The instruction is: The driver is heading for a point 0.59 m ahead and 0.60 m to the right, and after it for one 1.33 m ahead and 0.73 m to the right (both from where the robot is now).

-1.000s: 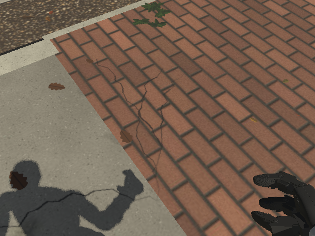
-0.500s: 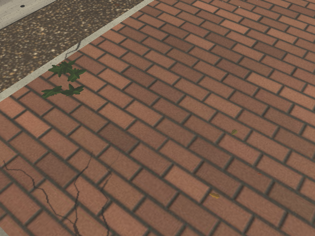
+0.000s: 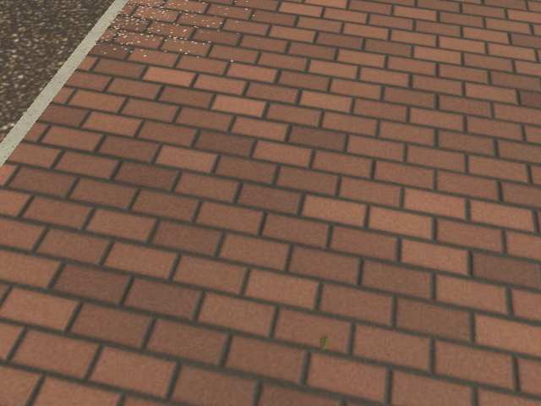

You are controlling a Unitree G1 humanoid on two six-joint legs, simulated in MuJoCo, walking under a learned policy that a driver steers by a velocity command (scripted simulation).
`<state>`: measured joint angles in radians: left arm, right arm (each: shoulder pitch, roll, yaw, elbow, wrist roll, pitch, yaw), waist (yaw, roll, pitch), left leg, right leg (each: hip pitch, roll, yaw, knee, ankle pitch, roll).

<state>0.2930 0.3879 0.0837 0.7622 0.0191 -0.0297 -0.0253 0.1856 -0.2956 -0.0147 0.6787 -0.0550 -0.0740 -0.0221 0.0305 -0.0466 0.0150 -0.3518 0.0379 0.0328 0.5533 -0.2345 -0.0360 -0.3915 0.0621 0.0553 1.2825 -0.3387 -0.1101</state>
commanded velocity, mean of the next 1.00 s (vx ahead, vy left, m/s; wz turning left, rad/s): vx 0.38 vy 0.00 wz -0.96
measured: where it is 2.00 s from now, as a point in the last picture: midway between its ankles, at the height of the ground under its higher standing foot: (455, 305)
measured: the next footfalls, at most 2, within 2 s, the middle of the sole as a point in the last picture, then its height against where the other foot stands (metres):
right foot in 0.30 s outside the picture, level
left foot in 0.72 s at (294, 316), level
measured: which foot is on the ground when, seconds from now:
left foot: down 0.00-0.30, up 0.32-0.70, down 0.72-1.00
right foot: up 0.00-0.28, down 0.30-0.70, up 0.72-1.00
